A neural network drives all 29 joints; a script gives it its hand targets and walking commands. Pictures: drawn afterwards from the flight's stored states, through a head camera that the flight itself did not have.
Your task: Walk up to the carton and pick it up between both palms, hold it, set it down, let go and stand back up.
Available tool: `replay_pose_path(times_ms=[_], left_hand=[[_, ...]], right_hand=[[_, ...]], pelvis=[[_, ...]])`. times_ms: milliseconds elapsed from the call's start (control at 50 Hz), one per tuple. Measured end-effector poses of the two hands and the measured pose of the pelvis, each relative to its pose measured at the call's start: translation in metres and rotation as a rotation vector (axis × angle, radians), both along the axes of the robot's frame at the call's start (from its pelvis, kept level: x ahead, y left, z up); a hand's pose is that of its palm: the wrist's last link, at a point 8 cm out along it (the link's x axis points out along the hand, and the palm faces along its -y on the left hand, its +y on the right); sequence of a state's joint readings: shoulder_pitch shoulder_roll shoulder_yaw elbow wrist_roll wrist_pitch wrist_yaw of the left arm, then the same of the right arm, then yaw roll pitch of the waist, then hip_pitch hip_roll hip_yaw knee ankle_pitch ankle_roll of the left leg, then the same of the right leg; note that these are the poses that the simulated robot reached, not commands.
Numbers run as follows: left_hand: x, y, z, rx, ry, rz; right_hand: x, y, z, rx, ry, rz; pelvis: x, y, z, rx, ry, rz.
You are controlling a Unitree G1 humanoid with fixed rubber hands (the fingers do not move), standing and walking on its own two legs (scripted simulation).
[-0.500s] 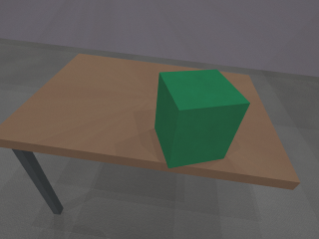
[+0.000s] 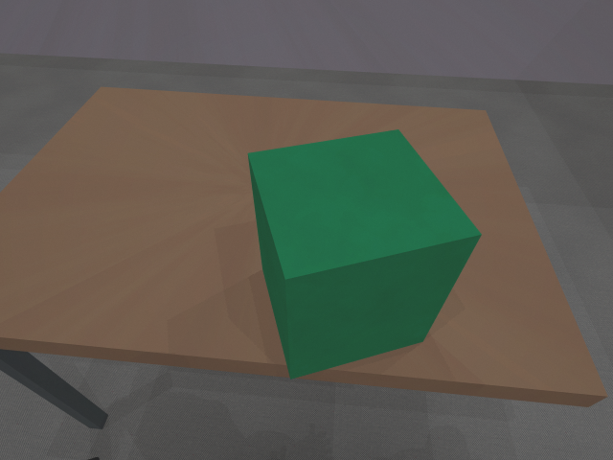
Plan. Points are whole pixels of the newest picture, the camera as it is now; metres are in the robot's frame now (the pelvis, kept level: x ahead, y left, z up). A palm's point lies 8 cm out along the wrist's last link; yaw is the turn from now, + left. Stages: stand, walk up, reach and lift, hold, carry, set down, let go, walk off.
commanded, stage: walk up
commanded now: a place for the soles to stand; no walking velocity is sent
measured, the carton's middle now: (343, 256) +0.39 -0.05 +0.06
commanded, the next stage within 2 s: none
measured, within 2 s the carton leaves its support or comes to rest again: neither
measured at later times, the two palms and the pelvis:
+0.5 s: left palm out of the picture +0.15 +0.30 -0.09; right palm out of the picture +0.12 -0.30 -0.07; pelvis +0.01 +0.01 +0.00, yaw +0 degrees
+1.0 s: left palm out of the picture +0.12 +0.31 -0.09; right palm out of the picture +0.10 -0.30 -0.09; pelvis +0.01 +0.01 +0.01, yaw +0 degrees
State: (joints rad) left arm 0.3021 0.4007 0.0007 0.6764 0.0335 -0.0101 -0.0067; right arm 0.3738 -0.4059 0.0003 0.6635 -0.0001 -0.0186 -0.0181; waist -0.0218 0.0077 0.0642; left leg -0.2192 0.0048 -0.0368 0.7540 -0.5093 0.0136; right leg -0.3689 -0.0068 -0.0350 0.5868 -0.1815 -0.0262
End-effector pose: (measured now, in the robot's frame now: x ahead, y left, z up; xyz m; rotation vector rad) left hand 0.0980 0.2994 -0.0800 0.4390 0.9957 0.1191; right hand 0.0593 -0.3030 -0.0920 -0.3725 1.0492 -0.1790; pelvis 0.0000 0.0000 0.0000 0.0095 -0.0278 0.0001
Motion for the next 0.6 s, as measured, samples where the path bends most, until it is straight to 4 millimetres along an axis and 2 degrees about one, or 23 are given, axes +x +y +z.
replay_pose_path(times_ms=[60,120,220,360,480,600], left_hand=[[0.01,0.002,0.012,0.033,0.002,0.016],[0.02,0.006,0.017,0.051,0.0,0.023],[0.041,0.012,0.014,0.032,-0.033,0.032],[0.062,0.008,0.001,-0.043,-0.082,0.018],[0.052,0.004,-0.012,-0.084,-0.066,0.028],[0.029,0.008,-0.016,-0.076,-0.014,0.045]], right_hand=[[0.024,0.003,-0.006,0.028,-0.011,0.018],[0.038,0.006,-0.01,0.041,-0.012,0.03],[0.044,0.009,-0.013,0.021,-0.004,0.021],[0.051,0.006,0.009,-0.04,-0.017,0.021],[0.056,0.002,0.023,-0.076,-0.055,0.029],[0.057,0.004,0.022,-0.061,-0.079,0.036]], pelvis=[[0.01,-0.002,0.003,0.002,0.012,0.002],[0.018,0.0,0.003,0.0,0.022,0.002],[0.025,0.007,-0.001,-0.011,0.016,0.002],[0.02,0.013,0.001,-0.015,0.019,0.0],[0.012,0.013,0.001,-0.015,0.009,-0.001],[0.004,0.013,0.001,-0.014,0.003,-0.001]])
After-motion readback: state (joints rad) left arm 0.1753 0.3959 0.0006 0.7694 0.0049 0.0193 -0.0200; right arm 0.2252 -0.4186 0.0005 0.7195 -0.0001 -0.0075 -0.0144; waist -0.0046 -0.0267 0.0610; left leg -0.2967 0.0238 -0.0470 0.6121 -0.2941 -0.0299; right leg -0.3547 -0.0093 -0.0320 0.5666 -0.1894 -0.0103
